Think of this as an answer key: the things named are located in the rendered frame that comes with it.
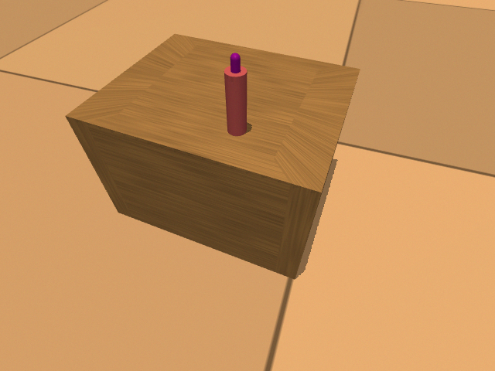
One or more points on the bottle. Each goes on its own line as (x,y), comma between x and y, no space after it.
(235,77)

